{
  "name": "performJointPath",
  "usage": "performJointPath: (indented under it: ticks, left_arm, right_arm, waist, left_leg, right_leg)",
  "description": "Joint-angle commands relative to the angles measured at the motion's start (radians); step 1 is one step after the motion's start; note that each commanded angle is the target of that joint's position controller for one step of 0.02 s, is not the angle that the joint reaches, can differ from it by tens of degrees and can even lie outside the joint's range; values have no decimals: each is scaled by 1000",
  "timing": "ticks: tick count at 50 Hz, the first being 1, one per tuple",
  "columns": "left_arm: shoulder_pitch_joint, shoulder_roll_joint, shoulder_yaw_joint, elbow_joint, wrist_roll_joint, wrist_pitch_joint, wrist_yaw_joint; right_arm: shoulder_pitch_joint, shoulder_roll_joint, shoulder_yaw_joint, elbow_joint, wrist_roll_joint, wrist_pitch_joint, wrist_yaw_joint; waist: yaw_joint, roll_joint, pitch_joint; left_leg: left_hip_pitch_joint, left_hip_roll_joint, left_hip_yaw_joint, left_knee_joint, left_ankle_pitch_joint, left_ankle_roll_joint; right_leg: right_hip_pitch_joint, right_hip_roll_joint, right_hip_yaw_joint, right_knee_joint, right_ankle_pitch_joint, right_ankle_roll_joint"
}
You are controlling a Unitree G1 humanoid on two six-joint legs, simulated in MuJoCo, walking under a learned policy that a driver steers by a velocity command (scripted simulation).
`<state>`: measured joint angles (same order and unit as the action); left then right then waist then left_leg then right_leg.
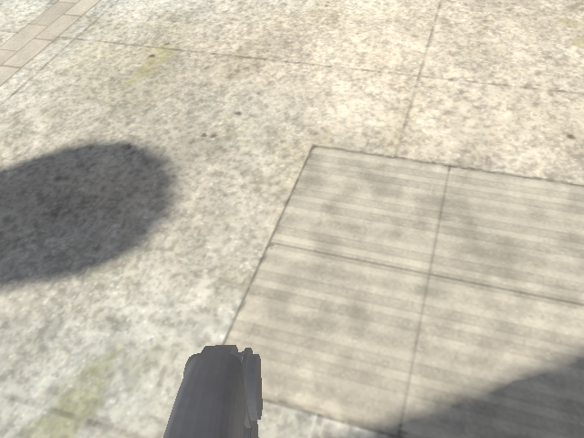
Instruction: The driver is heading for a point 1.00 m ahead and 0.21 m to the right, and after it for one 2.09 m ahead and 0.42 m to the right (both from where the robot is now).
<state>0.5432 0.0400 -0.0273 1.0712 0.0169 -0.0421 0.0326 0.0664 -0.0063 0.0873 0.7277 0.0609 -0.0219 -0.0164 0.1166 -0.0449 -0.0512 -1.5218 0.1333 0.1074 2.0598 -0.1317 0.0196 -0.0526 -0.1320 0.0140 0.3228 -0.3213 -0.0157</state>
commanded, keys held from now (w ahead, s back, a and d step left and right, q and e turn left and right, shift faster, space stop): w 0.44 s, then w+e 0.56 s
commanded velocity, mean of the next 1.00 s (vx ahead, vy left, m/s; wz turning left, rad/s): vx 0.50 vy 0.00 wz -0.21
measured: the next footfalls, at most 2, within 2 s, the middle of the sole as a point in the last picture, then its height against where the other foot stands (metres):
left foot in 0.14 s outside the picture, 0.21 m higher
right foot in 0.80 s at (388, 340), level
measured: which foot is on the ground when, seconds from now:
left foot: up 0.00-0.12, down 0.14-0.82, up 0.84-1.00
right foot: down 0.00-0.18, up 0.20-0.78, down 0.80-1.00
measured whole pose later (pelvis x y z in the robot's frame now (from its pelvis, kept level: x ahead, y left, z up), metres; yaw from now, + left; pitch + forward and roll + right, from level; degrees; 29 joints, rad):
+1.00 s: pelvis +0.63 +0.01 +0.20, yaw -13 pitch +2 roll -1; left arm 0.31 0.23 0.06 0.78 0.00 -0.06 -0.03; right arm 0.19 -0.24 -0.03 0.70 0.01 -0.13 -0.02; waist 0.02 0.01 0.00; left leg -0.58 0.10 -0.09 1.35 -0.31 0.02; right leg -0.26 0.14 0.01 0.37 -0.14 -0.12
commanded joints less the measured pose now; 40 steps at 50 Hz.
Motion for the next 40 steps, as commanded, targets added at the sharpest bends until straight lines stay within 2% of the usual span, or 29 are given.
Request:
performJointPath:
  ticks: [1, 2, 3, 4, 5, 6, 7, 8, 9, 10, 11, 12, 13, 14, 15, 16, 17, 18, 19, 21, 24, 26, 28, 29, 33, 34, 37, 39, 40]
  left_arm:
    - [150, 119, 23, 38, -36, 14, -3]
    - [159, 161, 31, 62, -38, 9, -8]
    - [111, 179, 32, 46, -30, 3, -9]
    - [89, 218, 35, 35, -17, 0, -17]
    - [146, 288, 48, 52, -5, -4, -21]
    - [145, 339, 61, 59, 6, 3, -16]
    - [79, 365, 65, 50, 3, -3, -16]
    - [-8, 349, 67, 19, -3, -18, -2]
    - [24, 214, 43, -39, -15, -64, -16]
    - [-112, 153, 39, -25, 14, -110, -44]
    - [-194, 100, 54, -98, -15, -132, -72]
    - [-386, 60, 35, -215, -29, -116, -76]
    - [-486, 69, 28, -302, -40, -92, -60]
    - [-446, 39, 7, -328, -29, -68, -52]
    - [-335, 15, -7, -314, -42, -46, -51]
    - [-275, 42, -5, -305, -59, -30, -47]
    - [-237, 54, -10, -295, -67, -11, -32]
    - [-227, 116, 8, -279, -78, -4, -23]
    - [-284, 133, 7, -312, -79, -9, -18]
    - [-392, 176, 18, -342, -52, -30, -22]
    - [-511, 188, 39, -334, -64, -28, -48]
    - [-597, 177, 46, -354, -70, -24, -59]
    - [-666, 176, 55, -370, -66, -28, -72]
    - [-705, 163, 52, -383, -59, -30, -80]
    - [-775, 134, 42, -424, -78, -35, -108]
    - [-773, 129, 39, -432, -91, -38, -119]
    - [-697, 185, 58, -445, -55, -36, -124]
    - [-456, 283, 100, -400, -59, -17, -127]
    - [-281, 344, 132, -348, -48, -7, -114]
  right_arm:
    - [-325, 5, 2, -191, -2, -25, 32]
    - [-331, 23, 19, -214, -4, -31, 46]
    - [-297, 23, 16, -215, -4, -32, 57]
    - [-261, 0, 15, -220, -8, -29, 70]
    - [-234, -48, -6, -227, -14, -28, 73]
    - [-125, -138, -54, -191, -2, -13, 59]
    - [-2, -226, -94, -155, -3, 1, 50]
    - [180, -322, -128, -94, -26, -1, 49]
    - [309, -450, -174, -36, -96, -4, 53]
    - [420, -456, -178, 21, -105, 0, 17]
    - [373, -364, -143, 33, -104, -21, 23]
    - [334, -262, -113, 86, -77, -44, 44]
    - [310, -177, -103, 165, -81, -66, 64]
    - [274, -90, -82, 191, -96, -75, 74]
    - [229, -81, -85, 205, -99, -80, 84]
    - [198, -54, -76, 208, -105, -82, 86]
    - [147, -97, -80, 192, -102, -82, 85]
    - [101, -75, -67, 174, -103, -88, 91]
    - [86, -106, -65, 168, -100, -94, 86]
    - [193, -189, -81, 201, -95, -107, 60]
    - [365, -278, -110, 223, -85, -114, 15]
    - [431, -287, -118, 227, -84, -105, -8]
    - [447, -264, -116, 222, -106, -96, -11]
    - [459, -260, -115, 218, -103, -92, -13]
    - [475, -242, -114, 211, -80, -79, -15]
    - [460, -252, -116, 214, -82, -81, -10]
    - [460, -341, -136, 210, -68, -60, -18]
    - [426, -381, -144, 194, -69, -51, -33]
    - [378, -389, -147, 174, -59, -53, -32]
  waist:
    - [-8, -120, 183]
    - [-26, -112, 144]
    - [-82, -101, 110]
    - [-138, -138, -7]
    - [-159, -204, -84]
    - [-214, -274, -116]
    - [-298, -338, -151]
    - [-357, -368, -195]
    - [-313, 159, -376]
    - [-345, 365, -454]
    - [-297, 324, -373]
    - [-238, 206, -210]
    - [-204, 65, -43]
    - [-134, 14, -16]
    - [-59, 7, 27]
    - [-23, 28, 56]
    - [21, 52, 101]
    - [33, 38, 124]
    - [29, 92, 143]
    - [-23, 107, 122]
    - [-112, 110, 83]
    - [-157, 108, 93]
    - [-191, 123, 102]
    - [-208, 118, 115]
    - [-240, 91, 189]
    - [-229, 108, 218]
    - [-173, 197, 162]
    - [-32, 266, 46]
    - [59, 232, -31]
  left_leg:
    - [42, 104, 71, -194, -79, 26]
    - [129, 97, 104, -260, -116, 46]
    - [321, 80, 118, -381, -163, 73]
    - [628, -5, 180, -545, -230, 98]
    - [820, -96, 253, -594, -349, 107]
    - [932, -148, 218, -698, -443, 118]
    - [1025, -168, 128, -857, -461, 140]
    - [1209, -107, -133, -975, -393, 176]
    - [1532, 112, -740, -1325, -642, 326]
    - [1645, 259, -1134, -1738, -644, 369]
    - [1483, 317, -1128, -1736, -519, 288]
    - [1329, 286, -934, -1668, -472, 208]
    - [1183, 251, -695, -1604, -415, 171]
    - [1096, 202, -550, -1564, -372, 121]
    - [1052, 147, -405, -1552, -343, 86]
    - [1031, 131, -341, -1606, -319, 97]
    - [963, 110, -241, -1654, -320, 96]
    - [944, 72, -151, -1686, -223, 70]
    - [904, 16, -66, -1750, -129, 60]
    - [961, -29, 3, -1852, 4, 78]
    - [1325, 39, -66, -1914, 60, 97]
    - [1516, 88, -89, -1927, 71, 90]
    - [1616, 123, -63, -1941, 78, 101]
    - [1661, 133, -51, -1954, 77, 111]
    - [1716, 147, 26, -1964, 115, 111]
    - [1705, 153, 63, -1954, 253, 96]
    - [1741, 160, 135, -1804, 959, 66]
    - [1743, 164, 131, -1529, 1179, 62]
    - [1659, 129, 139, -1331, 1117, 45]
  right_leg:
    - [-10, -195, 89, -380, 132, -213]
    - [17, -206, 32, -420, 263, -226]
    - [-17, -174, -54, -374, 537, -209]
    - [-55, -134, -121, -302, 954, -213]
    - [-24, -166, -100, -237, 1427, -238]
    - [77, -176, -82, -137, 1742, -216]
    - [174, -171, -86, 27, 1934, -196]
    - [58, -161, -25, 262, 1858, -196]
    - [-328, 34, 37, 591, 1433, -151]
    - [-515, 240, 115, 1210, 333, -112]
    - [-681, 255, 298, 1720, 236, -124]
    - [-796, 209, 236, 1845, 198, -161]
    - [-882, 174, 205, 1838, 201, -198]
    - [-880, 138, 220, 1826, 260, -223]
    - [-877, 121, 227, 1755, 290, -230]
    - [-903, 118, 232, 1746, 258, -228]
    - [-896, 110, 221, 1613, 229, -196]
    - [-881, 99, 214, 1473, 260, -175]
    - [-843, 105, 160, 1284, 290, -156]
    - [-773, 87, 26, 1014, 413, -101]
    - [-889, 17, -23, 819, 486, -43]
    - [-979, 4, -8, 699, 490, -32]
    - [-1001, 18, -1, 609, 499, -42]
    - [-1023, 22, -20, 586, 489, -47]
    - [-921, 54, -69, 369, 424, -71]
    - [-863, 62, -79, 330, 407, -92]
    - [-621, 163, -185, 311, 349, -134]
    - [-370, 220, -192, 289, 287, -180]
    - [-131, 231, -139, 161, 379, -215]
Velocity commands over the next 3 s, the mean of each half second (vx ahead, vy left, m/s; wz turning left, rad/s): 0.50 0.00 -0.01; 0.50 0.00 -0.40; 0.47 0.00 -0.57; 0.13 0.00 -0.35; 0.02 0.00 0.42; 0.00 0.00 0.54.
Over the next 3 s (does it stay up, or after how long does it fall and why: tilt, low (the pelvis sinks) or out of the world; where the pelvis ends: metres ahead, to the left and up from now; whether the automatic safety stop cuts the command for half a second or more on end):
stays up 1.02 -0.08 0.18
